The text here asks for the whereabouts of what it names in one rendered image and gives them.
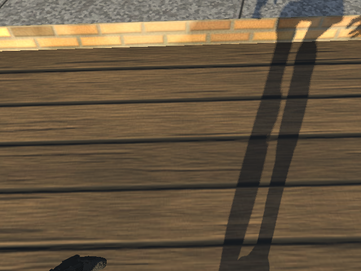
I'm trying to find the left robot hand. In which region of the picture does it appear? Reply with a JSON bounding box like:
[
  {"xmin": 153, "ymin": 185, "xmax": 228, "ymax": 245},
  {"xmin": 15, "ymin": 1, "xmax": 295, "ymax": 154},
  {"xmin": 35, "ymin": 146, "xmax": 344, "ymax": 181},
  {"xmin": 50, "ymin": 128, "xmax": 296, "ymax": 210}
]
[{"xmin": 49, "ymin": 255, "xmax": 107, "ymax": 271}]

